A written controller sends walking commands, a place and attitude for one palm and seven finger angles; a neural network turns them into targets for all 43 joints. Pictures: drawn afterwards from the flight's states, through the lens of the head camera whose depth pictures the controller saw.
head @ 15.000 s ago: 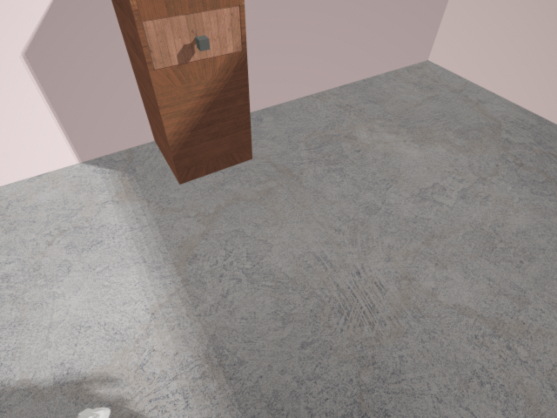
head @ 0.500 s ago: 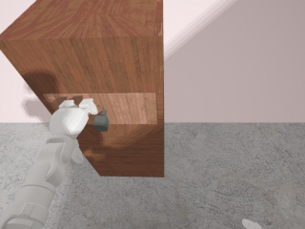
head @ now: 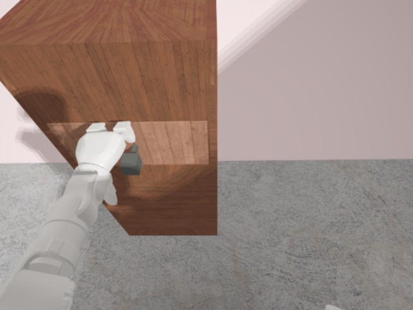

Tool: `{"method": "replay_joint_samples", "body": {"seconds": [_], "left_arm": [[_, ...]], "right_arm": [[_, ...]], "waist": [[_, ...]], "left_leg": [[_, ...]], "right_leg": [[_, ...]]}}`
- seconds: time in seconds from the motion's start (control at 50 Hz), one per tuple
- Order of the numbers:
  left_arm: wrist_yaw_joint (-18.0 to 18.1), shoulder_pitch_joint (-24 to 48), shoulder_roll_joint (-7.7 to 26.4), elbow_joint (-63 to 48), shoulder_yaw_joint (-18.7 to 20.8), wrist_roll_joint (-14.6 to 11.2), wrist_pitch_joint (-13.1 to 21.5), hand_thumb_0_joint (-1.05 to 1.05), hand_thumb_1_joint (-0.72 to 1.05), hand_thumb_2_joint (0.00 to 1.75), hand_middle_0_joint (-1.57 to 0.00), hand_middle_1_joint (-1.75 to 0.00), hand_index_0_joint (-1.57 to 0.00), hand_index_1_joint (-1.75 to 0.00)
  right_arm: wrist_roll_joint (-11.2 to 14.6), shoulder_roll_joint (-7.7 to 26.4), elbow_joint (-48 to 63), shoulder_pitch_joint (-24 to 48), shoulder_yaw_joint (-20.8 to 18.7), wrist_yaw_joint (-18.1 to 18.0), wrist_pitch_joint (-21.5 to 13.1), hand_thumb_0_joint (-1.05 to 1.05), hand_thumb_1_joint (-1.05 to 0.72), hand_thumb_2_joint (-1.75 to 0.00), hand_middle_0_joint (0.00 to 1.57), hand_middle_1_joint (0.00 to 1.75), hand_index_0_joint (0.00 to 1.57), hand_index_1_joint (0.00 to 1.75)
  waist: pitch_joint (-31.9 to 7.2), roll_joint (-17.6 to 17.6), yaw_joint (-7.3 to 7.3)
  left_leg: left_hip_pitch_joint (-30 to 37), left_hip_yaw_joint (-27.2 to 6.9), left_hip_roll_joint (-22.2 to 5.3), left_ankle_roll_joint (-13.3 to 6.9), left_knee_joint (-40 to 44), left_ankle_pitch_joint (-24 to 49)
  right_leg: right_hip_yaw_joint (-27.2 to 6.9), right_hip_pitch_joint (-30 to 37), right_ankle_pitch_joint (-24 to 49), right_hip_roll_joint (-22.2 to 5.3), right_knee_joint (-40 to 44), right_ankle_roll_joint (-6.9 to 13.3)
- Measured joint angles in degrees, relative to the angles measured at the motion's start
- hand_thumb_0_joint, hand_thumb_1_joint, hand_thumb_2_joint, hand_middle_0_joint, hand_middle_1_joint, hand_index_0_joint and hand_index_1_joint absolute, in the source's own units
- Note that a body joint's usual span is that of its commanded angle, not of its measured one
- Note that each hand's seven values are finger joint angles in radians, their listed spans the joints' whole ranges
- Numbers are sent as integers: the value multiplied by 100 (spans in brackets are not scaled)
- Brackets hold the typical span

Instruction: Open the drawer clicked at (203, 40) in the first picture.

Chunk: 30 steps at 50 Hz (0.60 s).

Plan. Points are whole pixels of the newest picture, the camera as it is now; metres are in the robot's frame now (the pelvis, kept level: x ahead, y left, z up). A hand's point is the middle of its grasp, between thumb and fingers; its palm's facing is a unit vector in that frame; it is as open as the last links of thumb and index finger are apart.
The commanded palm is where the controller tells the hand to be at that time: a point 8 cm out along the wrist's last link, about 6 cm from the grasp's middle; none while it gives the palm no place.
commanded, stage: move the hooked fingers above the handle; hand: left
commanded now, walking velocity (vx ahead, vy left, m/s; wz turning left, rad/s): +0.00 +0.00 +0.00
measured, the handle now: (132, 158) +0.47 +0.22 -0.05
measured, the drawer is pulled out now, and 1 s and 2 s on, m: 0.00 0.00 0.00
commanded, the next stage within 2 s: lower the fingers behind the handle in 1.04 s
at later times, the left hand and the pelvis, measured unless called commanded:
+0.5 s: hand (119, 153) +0.43 +0.22 +0.02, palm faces -0.05 -0.04 -1.00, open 13.8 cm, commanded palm +0.41 +0.23 +0.08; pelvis +0.00 +0.00 -0.01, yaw -1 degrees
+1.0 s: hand (120, 153) +0.43 +0.22 +0.02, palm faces -0.04 -0.02 -1.00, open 13.8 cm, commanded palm +0.41 +0.23 +0.08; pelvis -0.01 +0.01 -0.01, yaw -1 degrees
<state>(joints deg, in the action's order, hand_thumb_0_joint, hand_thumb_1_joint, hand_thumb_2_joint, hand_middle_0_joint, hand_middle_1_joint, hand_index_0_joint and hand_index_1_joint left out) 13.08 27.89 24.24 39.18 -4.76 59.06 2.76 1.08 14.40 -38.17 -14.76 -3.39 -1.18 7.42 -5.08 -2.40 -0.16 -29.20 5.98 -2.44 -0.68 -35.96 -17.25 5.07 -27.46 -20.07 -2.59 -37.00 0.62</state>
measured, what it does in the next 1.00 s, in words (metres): stands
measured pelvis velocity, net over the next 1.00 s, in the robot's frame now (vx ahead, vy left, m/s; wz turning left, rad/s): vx -0.01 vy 0.01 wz -0.01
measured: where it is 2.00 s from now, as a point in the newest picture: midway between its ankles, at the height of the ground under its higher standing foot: outside the picture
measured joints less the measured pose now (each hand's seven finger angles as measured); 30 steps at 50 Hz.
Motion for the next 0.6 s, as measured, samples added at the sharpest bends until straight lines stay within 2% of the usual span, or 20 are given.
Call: {"method": "replay_joint_samples", "body": {"seconds": [0.18, 0.38, 0.6], "left_arm": [[214, 393, -7, 517, 28, 116, 115, 0, -48, 30, -32, -120, -31, -120], [342, 848, 146, 1185, 198, 199, 120, 0, -48, 30, -32, -120, -31, -120], [452, 808, 179, 1247, 292, 235, 195, 0, -48, 30, -32, -121, -32, -121]], "right_arm": [[-27, 40, -116, -190, -62, 19, 37, 0, -90, -90, 20, 30, 20, 30], [-36, 65, -193, -355, -74, -20, 41, 0, -90, -90, 20, 30, 20, 30], [-44, 70, -242, -490, -117, -3, 68, 0, -91, -90, 20, 30, 20, 30]], "waist": [[-63, 5, -110], [-90, 16, -313], [-150, 6, -322]], "left_leg": [[-259, -2, -20, -10, -154, -41], [-555, 16, -65, -17, -272, -48], [-637, 53, -84, -37, -317, -73]], "right_leg": [[-9, -247, -18, 10, -120, -2], [-37, -543, 9, 46, -201, 1], [-82, -626, 26, 65, -206, -16]]}}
